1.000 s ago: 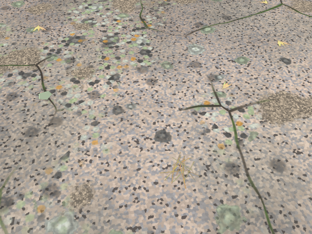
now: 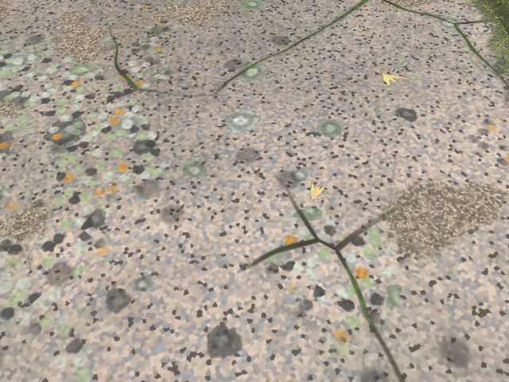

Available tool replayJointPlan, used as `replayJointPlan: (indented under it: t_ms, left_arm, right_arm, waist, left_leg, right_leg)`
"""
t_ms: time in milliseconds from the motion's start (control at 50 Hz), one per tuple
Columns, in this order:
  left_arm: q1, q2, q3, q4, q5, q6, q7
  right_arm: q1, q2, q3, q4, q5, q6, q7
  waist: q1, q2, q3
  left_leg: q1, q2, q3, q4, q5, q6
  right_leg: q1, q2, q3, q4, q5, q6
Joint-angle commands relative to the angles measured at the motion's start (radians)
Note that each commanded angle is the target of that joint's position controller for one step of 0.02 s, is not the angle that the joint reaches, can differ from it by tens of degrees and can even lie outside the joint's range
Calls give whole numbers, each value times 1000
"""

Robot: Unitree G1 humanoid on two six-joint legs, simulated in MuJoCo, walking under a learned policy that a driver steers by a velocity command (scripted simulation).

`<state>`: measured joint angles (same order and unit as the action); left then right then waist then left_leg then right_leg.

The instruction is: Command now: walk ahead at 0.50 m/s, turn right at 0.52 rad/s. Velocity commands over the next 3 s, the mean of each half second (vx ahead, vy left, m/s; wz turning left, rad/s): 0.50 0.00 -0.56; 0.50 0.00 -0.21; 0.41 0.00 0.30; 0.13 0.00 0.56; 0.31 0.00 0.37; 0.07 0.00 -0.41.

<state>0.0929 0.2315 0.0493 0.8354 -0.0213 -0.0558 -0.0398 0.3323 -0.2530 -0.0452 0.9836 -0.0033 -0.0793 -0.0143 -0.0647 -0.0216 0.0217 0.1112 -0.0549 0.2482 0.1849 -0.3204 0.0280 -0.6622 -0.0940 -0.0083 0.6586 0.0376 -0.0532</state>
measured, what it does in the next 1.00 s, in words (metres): walks ahead, turning right: right foot, then left foot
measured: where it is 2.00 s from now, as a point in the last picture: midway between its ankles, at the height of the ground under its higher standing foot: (332, 229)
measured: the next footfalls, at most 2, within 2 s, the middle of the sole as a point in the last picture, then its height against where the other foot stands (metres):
right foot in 0.10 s outside the picture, level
left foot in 0.56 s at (246, 356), level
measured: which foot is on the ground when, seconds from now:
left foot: down 0.00-0.08, up 0.10-0.54, down 0.56-1.00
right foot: up 0.00-0.08, down 0.10-0.58, up 0.60-1.00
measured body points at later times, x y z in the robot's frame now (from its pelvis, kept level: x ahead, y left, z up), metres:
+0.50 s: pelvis +0.30 -0.03 +0.01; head +0.33 -0.05 +0.45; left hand +0.42 +0.24 -0.10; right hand +0.46 -0.32 -0.08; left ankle +0.52 +0.07 -0.70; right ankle +0.19 -0.10 -0.73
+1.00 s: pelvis +0.56 -0.10 +0.01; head +0.59 -0.11 +0.46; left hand +0.86 +0.02 -0.07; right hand +0.44 -0.35 -0.12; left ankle +0.51 +0.05 -0.73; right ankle +0.66 -0.29 -0.70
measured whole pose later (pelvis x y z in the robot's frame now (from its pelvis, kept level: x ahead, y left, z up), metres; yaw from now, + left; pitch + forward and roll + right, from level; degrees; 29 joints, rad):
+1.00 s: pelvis +0.56 -0.10 +0.01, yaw -22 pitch +3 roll +2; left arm 0.05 0.25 0.03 0.67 -0.02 -0.07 -0.02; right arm 0.40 -0.28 -0.05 0.89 0.02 -0.07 0.01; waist -0.11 -0.03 0.01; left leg 0.00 -0.03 0.03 0.24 -0.28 0.02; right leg -0.59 -0.07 0.03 0.57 -0.02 -0.01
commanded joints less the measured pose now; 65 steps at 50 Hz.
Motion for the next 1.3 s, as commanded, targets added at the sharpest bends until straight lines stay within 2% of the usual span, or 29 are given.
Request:
replayJointPlan:
  t_ms: [20, 60, 80, 100, 120, 140, 160, 200, 220, 320, 380, 440, 520, 560, 580, 600, 620, 640, 660, 720, 840, 1000, 1060, 1080, 1100, 1120, 1140, 1180, 1300]
  left_arm:
    - [-127, 58, 8, -129, -6, -16, -28]
    - [-11, 113, 36, -123, -9, -9, -34]
    - [127, 166, 65, -95, -12, -8, -28]
    - [300, 245, 102, -59, -10, 0, -8]
    - [322, 349, 121, -56, -11, 2, 7]
    - [355, 287, 100, -78, 5, -6, 12]
    - [319, 225, 84, -74, 16, -16, 15]
    - [163, 152, 62, -109, 7, -26, 13]
    - [119, 130, 53, -126, 16, -28, 16]
    - [145, 199, 68, -131, 7, -27, 44]
    - [193, 207, 72, -121, 0, -16, 53]
    - [248, 203, 71, -103, -5, -10, 53]
    - [258, 183, 64, -96, 4, -1, 62]
    - [253, 134, 44, -104, 14, 1, 57]
    - [300, 86, 23, -118, 33, -1, 56]
    - [450, 50, 13, -118, -11, -14, 52]
    - [400, 156, 28, -98, -25, -17, 55]
    - [267, 198, 38, -122, -19, -17, 55]
    - [197, 187, 35, -140, -2, -17, 57]
    - [184, 135, 32, -151, 11, -21, 48]
    - [51, 73, 4, -197, 17, -25, 41]
    - [-128, 97, 5, -256, -1, -40, 6]
    - [75, 171, 45, -202, 11, -45, 12]
    - [256, 235, 68, -169, 26, -44, 24]
    - [344, 335, 90, -153, 37, -33, 30]
    - [368, 249, 69, -145, 29, -29, 30]
    - [303, 203, 51, -145, 23, -31, 29]
    - [177, 134, 29, -147, 24, -38, 23]
    - [97, 139, 40, -101, 45, -73, 30]
  right_arm:
    - [26, -184, -39, -43, 7, 22, -11]
    - [0, -211, -48, -65, 6, 39, -22]
    - [-20, -217, -48, -78, 8, 45, -26]
    - [-29, -211, -43, -98, 6, 39, -28]
    - [74, -38, 8, -148, -25, 5, 0]
    - [-18, -104, 1, -178, 19, -50, 16]
    - [-139, -154, -15, -216, 55, -80, 25]
    - [-149, -152, -19, -207, 28, -87, 15]
    - [-125, -162, -29, -203, 14, -73, 14]
    - [-202, -105, -20, -257, -14, -28, 9]
    - [-319, -77, -7, -291, -8, -31, 14]
    - [-385, -102, -13, -324, 11, -37, 22]
    - [-332, -151, -31, -317, 10, -58, 38]
    - [-160, -190, -54, -276, -9, -70, 34]
    - [-15, -248, -67, -263, -19, -69, 30]
    - [78, -307, -89, -202, -13, -54, 42]
    - [57, -207, -66, -221, 15, -52, 47]
    - [-3, -155, -51, -232, 17, -46, 43]
    - [-58, -145, -42, -243, 5, -40, 42]
    - [-93, -106, -28, -230, -8, -39, 39]
    - [-30, -172, -44, -190, 15, -30, 25]
    - [70, -202, -46, -132, 32, 5, 20]
    - [48, -204, -43, -132, 34, 18, 14]
    - [31, -160, -23, -158, 17, 14, 14]
    - [135, -42, 14, -187, 9, -4, 16]
    - [116, -114, -3, -168, 31, -19, 18]
    - [38, -182, -25, -191, 53, -24, 20]
    - [-34, -162, -29, -201, 38, -12, 16]
    - [-35, -93, -35, -215, 25, 46, 11]
  waist:
    - [13, 61, 62]
    - [93, 121, -30]
    - [170, 122, -105]
    - [250, 57, -194]
    - [136, -211, -286]
    - [187, -125, -413]
    - [206, -81, -271]
    - [106, 50, -114]
    - [68, 38, -89]
    - [54, 8, -18]
    - [107, -34, -10]
    - [136, -64, -17]
    - [99, -105, -35]
    - [14, -88, -136]
    - [-20, 49, -284]
    - [35, 407, -359]
    - [0, 249, -264]
    - [-20, 142, -136]
    - [-1, 65, -74]
    - [52, 111, -35]
    - [23, 93, -14]
    - [-14, 113, 30]
    - [114, 95, -88]
    - [193, 38, -226]
    - [164, -216, -366]
    - [192, -200, -396]
    - [181, -138, -231]
    - [121, -77, -87]
    - [36, -45, 9]
  left_leg:
    - [45, 338, -43, 78, 820, 108]
    - [45, 336, -19, 288, 1138, 87]
    - [-23, 315, -7, 478, 1142, 64]
    - [-240, 275, -9, 757, 900, 22]
    - [-731, 71, -68, 1138, -116, -46]
    - [-877, 3, -314, 1284, -269, -32]
    - [-968, 71, -355, 1254, -172, 2]
    - [-859, 150, -343, 1058, -45, 5]
    - [-782, 171, -348, 1008, -20, -8]
    - [-709, 153, -292, 707, 149, -93]
    - [-625, 94, -274, 453, 373, -96]
    - [-587, 67, -296, 356, 422, -85]
    - [-550, 78, -310, 302, 305, -27]
    - [-291, 105, -309, 276, 286, 40]
    - [-17, 277, -506, 309, 276, 115]
    - [228, 454, -996, 150, -12, 274]
    - [186, 444, -1050, 93, -258, 248]
    - [64, 408, -892, 85, -228, 205]
    - [-59, 366, -772, 74, -98, 188]
    - [-215, 279, -587, 17, 149, 183]
    - [-229, 260, -418, -48, 338, 196]
    - [-127, 303, -372, 18, 384, 147]
    - [-158, 251, -330, 272, 665, 98]
    - [-330, 199, -294, 529, 519, 61]
    - [-725, 42, -234, 910, -28, -9]
    - [-840, 44, -364, 1064, -255, -8]
    - [-903, 92, -374, 1103, -185, 1]
    - [-852, 161, -345, 1018, -37, -7]
    - [-775, 177, -361, 881, 159, -48]
  right_leg:
    - [-28, 49, -78, -43, -112, -35]
    - [157, 125, -128, -28, -208, -78]
    - [357, 161, -123, -82, -181, -114]
    - [664, 103, 22, -141, -174, -168]
    - [1053, -181, 571, -168, -265, -361]
    - [1140, -264, 874, -340, -337, -424]
    - [1061, -222, 706, -365, -262, -352]
    - [747, -132, 463, -383, -60, -280]
    - [641, -102, 403, -407, 7, -269]
    - [412, -27, 266, -458, 103, -250]
    - [364, 35, 218, -429, -10, -185]
    - [406, 6, 286, -389, -107, -161]
    - [547, -62, 377, -267, -96, -136]
    - [522, 13, 326, -57, 37, -90]
    - [367, 92, 248, 233, -174, -49]
    - [24, 209, 163, 531, -619, 14]
    - [-98, 147, 223, 641, -600, 16]
    - [-132, 113, 201, 655, -504, 13]
    - [-100, 74, 161, 624, -436, 14]
    - [1, 2, 119, 475, -346, 16]
    - [-1, -15, 55, 142, -152, 53]
    - [94, 44, 18, -128, -80, 19]
    - [435, 92, -15, -211, -104, -40]
    - [727, -40, 114, -170, -86, -96]
    - [1080, -307, 532, -219, -191, -237]
    - [1052, -335, 697, -320, -322, -261]
    - [924, -297, 543, -341, -320, -212]
    - [684, -207, 325, -410, -233, -162]
    - [492, -160, 28, -506, 173, -147]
